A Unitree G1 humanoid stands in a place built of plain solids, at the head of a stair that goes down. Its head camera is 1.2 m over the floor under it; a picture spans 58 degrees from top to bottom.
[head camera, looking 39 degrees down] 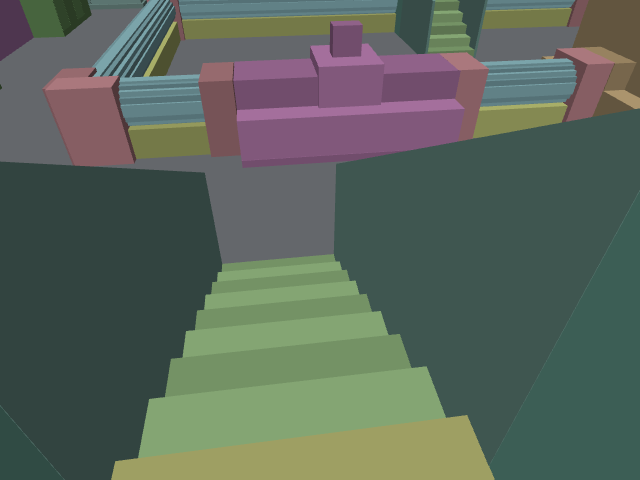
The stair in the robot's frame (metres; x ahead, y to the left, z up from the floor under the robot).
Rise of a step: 0.17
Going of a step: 0.29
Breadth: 1.00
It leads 8 degrees to the left of straight ahead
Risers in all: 9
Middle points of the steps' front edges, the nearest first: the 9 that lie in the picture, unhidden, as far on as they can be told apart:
0.60 0.06 0.00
0.88 0.10 -0.17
1.17 0.14 -0.34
1.46 0.18 -0.51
1.75 0.21 -0.68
2.03 0.25 -0.85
2.32 0.29 -1.02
2.61 0.33 -1.19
2.90 0.37 -1.36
